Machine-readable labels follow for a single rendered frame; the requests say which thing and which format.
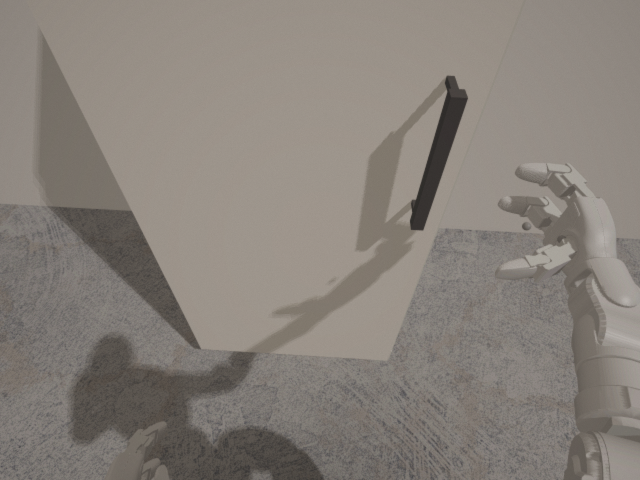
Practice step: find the left robot hand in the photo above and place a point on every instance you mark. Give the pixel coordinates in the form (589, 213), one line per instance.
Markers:
(129, 465)

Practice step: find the handle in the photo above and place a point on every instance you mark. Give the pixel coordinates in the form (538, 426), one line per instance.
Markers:
(451, 115)

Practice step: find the fridge door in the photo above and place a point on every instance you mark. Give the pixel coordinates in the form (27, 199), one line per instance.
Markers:
(270, 150)

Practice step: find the robot right upper arm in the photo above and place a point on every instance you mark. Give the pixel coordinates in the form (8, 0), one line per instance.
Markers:
(599, 456)

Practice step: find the right robot hand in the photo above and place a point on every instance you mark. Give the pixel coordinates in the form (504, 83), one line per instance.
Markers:
(586, 223)

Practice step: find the right robot forearm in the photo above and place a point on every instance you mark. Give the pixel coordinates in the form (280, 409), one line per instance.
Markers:
(604, 303)

